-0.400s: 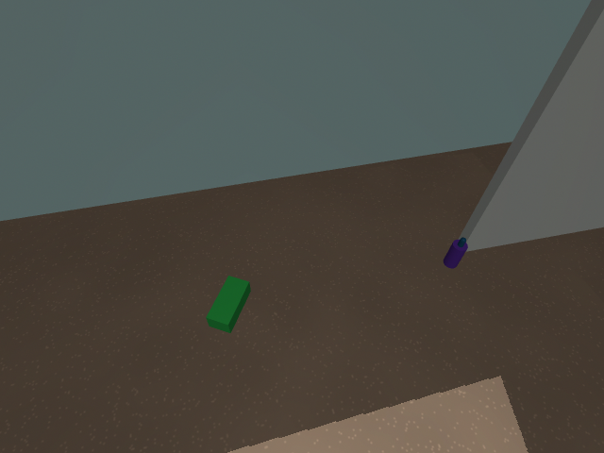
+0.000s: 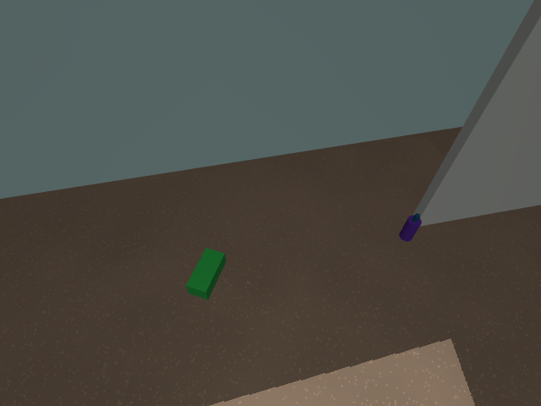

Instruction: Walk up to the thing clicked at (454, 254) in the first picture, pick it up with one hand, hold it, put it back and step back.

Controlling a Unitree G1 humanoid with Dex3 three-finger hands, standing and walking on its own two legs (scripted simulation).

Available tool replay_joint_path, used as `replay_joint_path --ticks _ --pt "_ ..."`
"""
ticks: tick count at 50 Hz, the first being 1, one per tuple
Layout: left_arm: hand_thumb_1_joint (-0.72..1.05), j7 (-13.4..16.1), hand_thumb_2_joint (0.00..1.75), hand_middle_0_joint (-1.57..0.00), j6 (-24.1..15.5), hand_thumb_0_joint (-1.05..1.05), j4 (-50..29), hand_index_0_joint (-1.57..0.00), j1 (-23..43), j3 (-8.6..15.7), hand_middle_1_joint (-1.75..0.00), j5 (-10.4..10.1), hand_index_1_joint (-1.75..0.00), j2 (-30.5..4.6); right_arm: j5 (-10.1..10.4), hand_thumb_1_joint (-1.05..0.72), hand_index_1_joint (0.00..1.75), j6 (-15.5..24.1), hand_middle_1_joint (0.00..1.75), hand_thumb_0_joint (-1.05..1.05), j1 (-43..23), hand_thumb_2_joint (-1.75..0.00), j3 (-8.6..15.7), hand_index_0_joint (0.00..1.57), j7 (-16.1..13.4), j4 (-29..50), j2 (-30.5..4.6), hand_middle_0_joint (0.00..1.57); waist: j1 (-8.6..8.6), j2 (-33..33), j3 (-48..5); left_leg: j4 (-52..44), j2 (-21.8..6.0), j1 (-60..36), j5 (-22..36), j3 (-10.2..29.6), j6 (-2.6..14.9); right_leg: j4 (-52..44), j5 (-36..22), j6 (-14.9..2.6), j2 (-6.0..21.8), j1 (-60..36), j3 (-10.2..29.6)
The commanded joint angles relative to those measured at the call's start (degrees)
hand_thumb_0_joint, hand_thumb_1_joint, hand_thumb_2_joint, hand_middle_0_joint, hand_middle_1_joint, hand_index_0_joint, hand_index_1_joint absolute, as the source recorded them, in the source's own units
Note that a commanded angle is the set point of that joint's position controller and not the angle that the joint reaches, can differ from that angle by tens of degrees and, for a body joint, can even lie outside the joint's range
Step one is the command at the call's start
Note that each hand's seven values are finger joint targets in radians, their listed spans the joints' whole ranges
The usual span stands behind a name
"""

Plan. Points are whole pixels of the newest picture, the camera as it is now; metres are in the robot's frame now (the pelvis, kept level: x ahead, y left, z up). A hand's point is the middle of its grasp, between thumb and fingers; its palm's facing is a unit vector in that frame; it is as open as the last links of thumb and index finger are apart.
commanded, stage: stand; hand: left
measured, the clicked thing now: (411, 225) +0.94 -0.62 -0.70
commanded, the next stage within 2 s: walk up in 0.72 s
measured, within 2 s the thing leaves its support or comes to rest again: neither
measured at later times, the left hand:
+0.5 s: hand out of the picture +0.08 +0.25 -0.16, palm faces -0.02 -0.94 -0.34, open 7.4 cm
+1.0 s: hand out of the picture +0.15 +0.22 -0.14, palm faces -0.23 -0.91 -0.35, open 7.4 cm
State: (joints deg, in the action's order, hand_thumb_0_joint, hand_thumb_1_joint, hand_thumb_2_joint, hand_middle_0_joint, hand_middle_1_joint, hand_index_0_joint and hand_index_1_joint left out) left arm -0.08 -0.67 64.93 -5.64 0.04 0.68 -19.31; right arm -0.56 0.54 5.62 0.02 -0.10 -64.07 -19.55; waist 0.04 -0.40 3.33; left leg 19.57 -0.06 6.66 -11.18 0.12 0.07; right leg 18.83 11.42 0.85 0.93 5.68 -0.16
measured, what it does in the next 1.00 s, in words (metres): lifts its right foot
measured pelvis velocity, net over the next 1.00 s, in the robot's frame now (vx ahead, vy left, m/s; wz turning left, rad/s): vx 0.02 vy -0.05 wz -0.23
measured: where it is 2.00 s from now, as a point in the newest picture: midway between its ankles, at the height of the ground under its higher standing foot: (356, 385)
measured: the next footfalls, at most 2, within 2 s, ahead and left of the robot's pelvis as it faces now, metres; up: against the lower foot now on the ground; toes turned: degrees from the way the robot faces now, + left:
right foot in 1.06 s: +0.11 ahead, -0.28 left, +0.00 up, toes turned -22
left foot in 1.40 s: +0.30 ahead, -0.10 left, +0.00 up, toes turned -22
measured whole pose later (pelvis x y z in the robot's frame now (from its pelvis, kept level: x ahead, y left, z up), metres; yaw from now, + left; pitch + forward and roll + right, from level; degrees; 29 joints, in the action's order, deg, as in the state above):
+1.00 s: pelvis +0.02 -0.05 -0.01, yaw -13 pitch -2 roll +2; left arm -8.4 3.7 54.0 -12.6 6.2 2.4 -25.4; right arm -2.7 3.2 11.5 6.6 0.0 -55.0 -25.5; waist -0.5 0.3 4.1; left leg 24.6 -7.2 2.2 -18.8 -11.5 -3.0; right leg 42.2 17.3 0.5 8.4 25.0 1.0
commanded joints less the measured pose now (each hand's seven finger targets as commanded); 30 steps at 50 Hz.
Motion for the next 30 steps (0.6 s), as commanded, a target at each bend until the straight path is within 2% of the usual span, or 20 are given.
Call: replay_joint_path --ticks 1,12,16,30 --pt "0.90 0.8 0.90 -0.20 -1.1 0.00 -3.5 -0.20 1.7 2.1 -0.30 -0.2 -0.30 -11.9 0.1 -0.90 0.30 1.4 0.30 0.00 -2.0 -0.90 2.2 0.20 -0.6 3.4 -12.6 0.20 -0.31 0.0 -5.8 -2.0 -7.2 -2.2 12.6 5.4 1.76 -2.4 -11.8 -2.12 6.8 -0.8 4.7" --pt "0.90 0.7 0.90 -0.20 -1.1 0.00 -3.6 -0.20 1.6 2.2 -0.30 -0.2 -0.30 -12.4 0.2 -0.90 0.30 1.4 0.30 0.00 -2.1 -0.90 2.1 0.20 -0.6 3.5 -12.1 0.20 -0.27 1.0 -5.3 -2.4 -7.2 -2.1 11.8 5.6 1.50 -2.6 -10.3 -2.15 6.7 -0.8 4.3" --pt "0.90 0.8 0.90 -0.20 -1.2 0.00 -3.8 -0.20 1.5 2.2 -0.30 -0.2 -0.30 -12.4 0.2 -0.90 0.30 1.4 0.30 0.00 -1.7 -0.90 2.1 0.20 -0.6 3.5 -12.3 0.20 -0.15 0.7 -6.3 -1.9 -7.2 -2.8 13.6 5.3 1.77 -2.7 -13.0 -2.22 7.0 -1.7 4.6" --pt "0.90 0.7 0.90 -0.20 -1.1 0.00 -3.8 -0.20 1.3 2.4 -0.30 -0.2 -0.30 -12.5 0.2 -0.90 0.30 1.4 0.30 0.00 -1.4 -0.90 2.1 0.20 -0.5 3.5 -12.4 0.20 -0.17 0.4 -3.9 -3.5 -7.1 -1.1 10.1 5.9 1.46 -3.6 -8.2 -2.05 6.5 -0.6 4.4"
